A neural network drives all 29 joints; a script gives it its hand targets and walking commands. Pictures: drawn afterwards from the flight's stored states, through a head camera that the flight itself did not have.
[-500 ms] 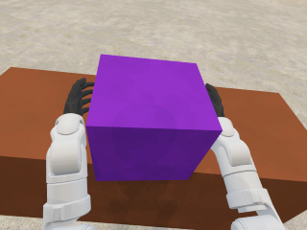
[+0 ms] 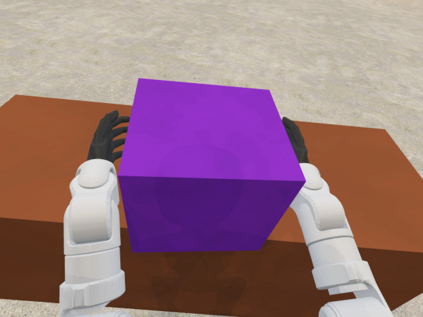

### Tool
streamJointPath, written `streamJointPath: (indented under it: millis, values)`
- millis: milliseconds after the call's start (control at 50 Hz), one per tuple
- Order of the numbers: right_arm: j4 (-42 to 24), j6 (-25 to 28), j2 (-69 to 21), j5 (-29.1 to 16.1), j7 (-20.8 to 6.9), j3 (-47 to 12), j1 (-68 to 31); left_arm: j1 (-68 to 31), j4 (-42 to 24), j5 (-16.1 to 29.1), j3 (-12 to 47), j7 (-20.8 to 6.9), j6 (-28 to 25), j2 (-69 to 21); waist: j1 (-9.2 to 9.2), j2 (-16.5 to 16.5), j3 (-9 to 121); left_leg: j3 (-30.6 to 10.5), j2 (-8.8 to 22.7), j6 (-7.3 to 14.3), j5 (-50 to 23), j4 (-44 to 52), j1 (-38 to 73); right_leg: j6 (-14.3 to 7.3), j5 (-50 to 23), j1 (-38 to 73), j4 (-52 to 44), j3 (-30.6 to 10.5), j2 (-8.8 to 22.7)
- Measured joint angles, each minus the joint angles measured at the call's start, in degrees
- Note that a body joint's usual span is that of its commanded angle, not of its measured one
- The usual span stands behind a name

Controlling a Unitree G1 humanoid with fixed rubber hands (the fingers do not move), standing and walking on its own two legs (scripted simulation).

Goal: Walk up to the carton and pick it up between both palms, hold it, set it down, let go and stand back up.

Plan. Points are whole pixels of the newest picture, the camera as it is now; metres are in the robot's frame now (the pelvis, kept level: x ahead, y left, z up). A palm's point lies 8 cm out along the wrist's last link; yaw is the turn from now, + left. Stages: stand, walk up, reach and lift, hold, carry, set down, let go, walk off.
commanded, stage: hold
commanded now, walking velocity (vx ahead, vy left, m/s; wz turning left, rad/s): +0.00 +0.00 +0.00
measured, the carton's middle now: (202, 169) +0.36 +0.00 +0.14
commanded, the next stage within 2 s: none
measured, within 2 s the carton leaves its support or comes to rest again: neither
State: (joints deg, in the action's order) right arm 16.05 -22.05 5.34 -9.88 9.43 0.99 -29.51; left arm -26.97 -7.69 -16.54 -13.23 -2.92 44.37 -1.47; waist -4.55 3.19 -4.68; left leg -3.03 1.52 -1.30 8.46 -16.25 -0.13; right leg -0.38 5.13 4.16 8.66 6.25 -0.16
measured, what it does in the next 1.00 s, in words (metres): stands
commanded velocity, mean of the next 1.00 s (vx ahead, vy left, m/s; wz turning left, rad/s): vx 0.00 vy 0.00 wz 0.00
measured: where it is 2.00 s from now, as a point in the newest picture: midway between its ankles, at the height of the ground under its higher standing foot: outside the picture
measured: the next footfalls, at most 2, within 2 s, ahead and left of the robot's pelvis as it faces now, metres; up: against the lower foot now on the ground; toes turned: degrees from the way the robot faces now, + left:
none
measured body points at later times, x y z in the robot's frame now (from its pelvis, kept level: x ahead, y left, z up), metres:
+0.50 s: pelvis +0.00 +0.00 +0.00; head -0.01 +0.04 +0.45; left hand +0.37 +0.17 +0.18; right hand +0.37 -0.16 +0.17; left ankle +0.02 +0.13 -0.75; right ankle +0.01 -0.11 -0.75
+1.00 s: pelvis +0.00 +0.00 +0.00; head -0.02 +0.03 +0.45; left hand +0.37 +0.17 +0.18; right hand +0.37 -0.17 +0.17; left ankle +0.02 +0.13 -0.75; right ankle +0.01 -0.11 -0.75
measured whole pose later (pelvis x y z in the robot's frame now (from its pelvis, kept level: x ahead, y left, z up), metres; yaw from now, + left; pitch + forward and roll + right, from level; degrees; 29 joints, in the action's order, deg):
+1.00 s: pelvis +0.00 +0.00 +0.00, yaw +0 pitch -7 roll -1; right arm 21.2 -19.4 4.6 -8.3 8.2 2.7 -32.5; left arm -29.5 -3.7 -16.4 -13.3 -2.1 42.4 -0.5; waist -4.5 4.0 -4.4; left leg -3.1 1.5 -1.2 7.9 -15.9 -1.3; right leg -0.3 4.5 3.1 8.1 6.4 -0.1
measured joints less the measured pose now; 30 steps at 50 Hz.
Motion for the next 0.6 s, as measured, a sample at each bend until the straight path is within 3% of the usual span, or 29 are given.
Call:
streamJointPath:
  millis: [80, 220, 600]
  values:
    - [-0.15, 0.27, 0.05, 0.03, 0.1, 0.22, -0.55, -0.73, 0.05, 0.13, 0.05, 0.04, -0.25, 0.3, 0.11, -0.24, -0.24, 0.08, 0.0, 0.03, -0.05, -0.22, -0.3, 0.01, -0.03, -0.39, 0.34, -0.08, 0.02]
    - [5.74, 1.41, -1.11, 2.18, -0.98, 2.4, -4.36, -4.6, 6.0, 0.25, -1.48, -0.02, -1.57, 1.18, 0.81, 0.33, 0.04, 0.31, 0.0, 0.04, -0.89, 0.65, -1.38, -0.05, -0.42, -2.0, 0.45, -0.31, 0.06]
    - [3.44, 2.22, -0.79, 0.48, -0.78, 1.13, -1.4, -0.91, 2.07, -0.47, 0.67, 0.32, -1.18, 1.05, -0.36, 1.08, 0.68, -0.23, -0.41, 0.22, -0.1, 0.19, -0.78, 0.31, -0.37, -0.34, -0.86, 0.27, 0.35]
